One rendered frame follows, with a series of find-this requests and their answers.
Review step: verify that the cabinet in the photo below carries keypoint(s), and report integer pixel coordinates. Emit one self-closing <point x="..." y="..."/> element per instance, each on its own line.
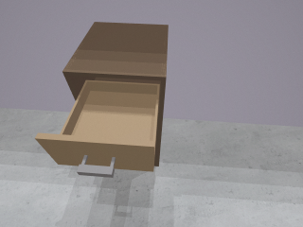
<point x="123" y="52"/>

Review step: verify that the drawer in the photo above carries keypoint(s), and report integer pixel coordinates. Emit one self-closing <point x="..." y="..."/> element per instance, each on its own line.
<point x="109" y="119"/>

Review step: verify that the handle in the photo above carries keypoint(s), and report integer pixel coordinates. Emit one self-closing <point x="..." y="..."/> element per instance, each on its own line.
<point x="96" y="171"/>

